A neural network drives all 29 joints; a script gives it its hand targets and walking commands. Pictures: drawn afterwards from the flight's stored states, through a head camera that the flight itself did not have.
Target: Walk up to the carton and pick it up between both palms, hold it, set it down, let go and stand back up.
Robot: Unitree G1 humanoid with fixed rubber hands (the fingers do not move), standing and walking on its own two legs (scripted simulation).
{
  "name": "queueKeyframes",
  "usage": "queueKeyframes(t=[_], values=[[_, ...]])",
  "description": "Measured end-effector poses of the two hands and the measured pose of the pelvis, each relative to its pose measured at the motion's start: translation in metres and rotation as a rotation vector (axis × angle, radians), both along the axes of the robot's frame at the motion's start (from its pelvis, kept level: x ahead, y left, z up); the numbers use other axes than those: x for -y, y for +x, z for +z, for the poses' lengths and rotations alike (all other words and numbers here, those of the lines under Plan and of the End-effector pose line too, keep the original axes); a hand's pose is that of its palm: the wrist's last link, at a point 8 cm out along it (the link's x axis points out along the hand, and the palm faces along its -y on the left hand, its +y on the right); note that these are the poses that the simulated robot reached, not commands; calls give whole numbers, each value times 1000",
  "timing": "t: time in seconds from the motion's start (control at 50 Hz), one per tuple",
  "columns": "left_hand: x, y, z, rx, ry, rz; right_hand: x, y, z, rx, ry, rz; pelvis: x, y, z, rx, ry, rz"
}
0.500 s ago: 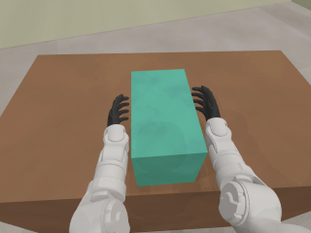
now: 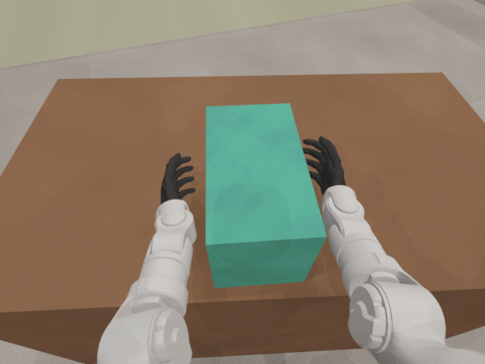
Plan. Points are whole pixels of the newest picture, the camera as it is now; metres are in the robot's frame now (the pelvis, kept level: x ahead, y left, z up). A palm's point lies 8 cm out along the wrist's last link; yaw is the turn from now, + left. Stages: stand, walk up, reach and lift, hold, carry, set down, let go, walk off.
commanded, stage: set down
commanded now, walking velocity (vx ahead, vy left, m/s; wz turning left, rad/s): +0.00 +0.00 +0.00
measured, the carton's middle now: (253, 191) +0.43 +0.00 +0.01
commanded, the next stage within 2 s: none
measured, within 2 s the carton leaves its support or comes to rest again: neither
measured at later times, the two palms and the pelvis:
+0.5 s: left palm (178, 201) +0.39 +0.13 +0.04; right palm (348, 178) +0.42 -0.17 +0.07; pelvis -0.01 -0.01 +0.00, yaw +0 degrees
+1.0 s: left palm (170, 234) +0.32 +0.13 +0.06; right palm (372, 227) +0.33 -0.19 +0.05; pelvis -0.06 -0.01 +0.00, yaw -1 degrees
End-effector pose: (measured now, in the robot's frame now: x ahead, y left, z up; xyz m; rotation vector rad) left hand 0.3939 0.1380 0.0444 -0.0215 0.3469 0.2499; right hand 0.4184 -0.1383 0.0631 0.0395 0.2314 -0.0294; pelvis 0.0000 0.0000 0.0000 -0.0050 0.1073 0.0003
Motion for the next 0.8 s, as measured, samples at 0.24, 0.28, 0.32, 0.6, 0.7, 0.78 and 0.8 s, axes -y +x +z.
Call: queueKeyframes(t=[0.24,0.28,0.32,0.6,0.7,0.78,0.8], values=[[12,6,-13,0,-17,-30,17,11,-9,-23,4,-32,3,0,-2,-118,1,-3],[12,6,-11,8,-13,-25,22,13,-4,-9,-5,-28,5,0,-2,-118,1,-5],[12,5,-9,12,-10,-20,26,15,0,1,-15,-23,7,-1,-2,-118,1,-6],[7,-16,2,62,-6,-24,30,-10,6,17,-31,-2,10,-20,-3,-91,1,-9],[3,-35,1,71,-11,-9,34,-31,0,0,-26,-12,10,-31,-3,-75,2,-9],[2,-50,2,78,-20,-7,40,-49,-7,-21,-29,-18,10,-41,-3,-62,2,-10],[3,-53,2,79,-23,-8,42,-53,-9,-28,-29,-19,10,-43,-4,-59,2,-10]])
